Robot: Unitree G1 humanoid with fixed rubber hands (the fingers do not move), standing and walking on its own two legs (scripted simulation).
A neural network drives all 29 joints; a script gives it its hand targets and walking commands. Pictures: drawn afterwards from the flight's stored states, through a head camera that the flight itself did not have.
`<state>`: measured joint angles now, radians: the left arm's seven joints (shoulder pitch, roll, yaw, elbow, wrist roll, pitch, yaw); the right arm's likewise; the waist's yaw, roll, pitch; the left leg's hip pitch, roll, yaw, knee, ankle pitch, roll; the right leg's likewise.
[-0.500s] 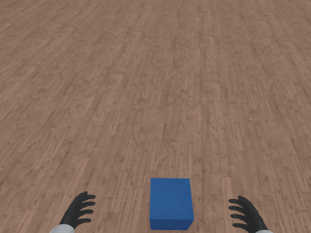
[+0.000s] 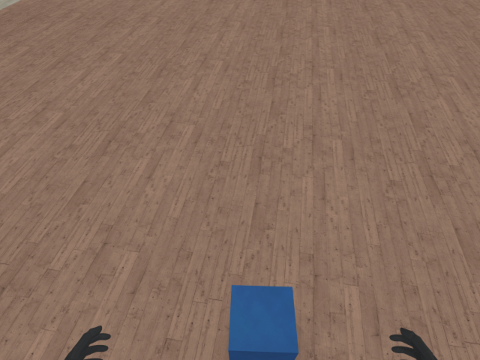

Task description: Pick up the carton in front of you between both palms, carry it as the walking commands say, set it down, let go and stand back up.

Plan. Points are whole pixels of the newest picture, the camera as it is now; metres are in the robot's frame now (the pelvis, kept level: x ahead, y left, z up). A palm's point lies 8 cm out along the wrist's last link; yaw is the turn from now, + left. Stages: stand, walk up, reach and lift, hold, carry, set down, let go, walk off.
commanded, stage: stand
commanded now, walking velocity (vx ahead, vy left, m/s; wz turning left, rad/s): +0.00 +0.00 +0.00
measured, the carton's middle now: (260, 328) +0.37 -0.05 -0.65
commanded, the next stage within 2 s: none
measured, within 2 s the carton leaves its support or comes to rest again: neither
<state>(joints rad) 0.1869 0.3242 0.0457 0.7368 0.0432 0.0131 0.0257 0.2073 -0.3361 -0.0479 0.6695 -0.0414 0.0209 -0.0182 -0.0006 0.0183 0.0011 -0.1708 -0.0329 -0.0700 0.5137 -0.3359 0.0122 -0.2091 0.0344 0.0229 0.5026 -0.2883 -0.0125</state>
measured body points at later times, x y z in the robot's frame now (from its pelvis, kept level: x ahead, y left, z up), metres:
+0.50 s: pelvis +0.00 -0.01 +0.01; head -0.01 -0.01 +0.46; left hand +0.11 +0.30 -0.10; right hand +0.12 -0.30 -0.10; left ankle -0.04 +0.11 -0.74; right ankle -0.01 -0.11 -0.74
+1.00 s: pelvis -0.02 -0.01 +0.01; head -0.02 -0.01 +0.46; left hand +0.08 +0.31 -0.10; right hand +0.09 -0.31 -0.10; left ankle -0.04 +0.11 -0.74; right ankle -0.01 -0.11 -0.74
